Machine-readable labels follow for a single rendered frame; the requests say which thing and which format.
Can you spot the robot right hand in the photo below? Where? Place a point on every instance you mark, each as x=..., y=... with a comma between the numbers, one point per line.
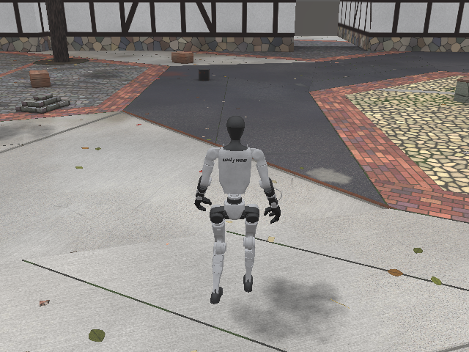
x=275, y=211

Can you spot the robot left hand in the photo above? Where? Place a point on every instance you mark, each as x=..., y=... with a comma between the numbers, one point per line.
x=205, y=201

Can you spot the robot head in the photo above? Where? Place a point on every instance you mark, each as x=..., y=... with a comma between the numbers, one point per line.
x=235, y=126

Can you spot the right robot forearm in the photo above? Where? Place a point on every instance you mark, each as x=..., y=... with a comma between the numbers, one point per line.
x=271, y=196

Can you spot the robot right upper arm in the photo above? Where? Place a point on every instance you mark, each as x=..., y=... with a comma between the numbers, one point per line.
x=261, y=165

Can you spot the robot left upper arm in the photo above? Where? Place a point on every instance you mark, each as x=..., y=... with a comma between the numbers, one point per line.
x=207, y=169

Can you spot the left robot forearm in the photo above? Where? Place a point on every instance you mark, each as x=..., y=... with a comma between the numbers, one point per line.
x=201, y=190

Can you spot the robot left shin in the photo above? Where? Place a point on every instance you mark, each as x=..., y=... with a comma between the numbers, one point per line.
x=218, y=263

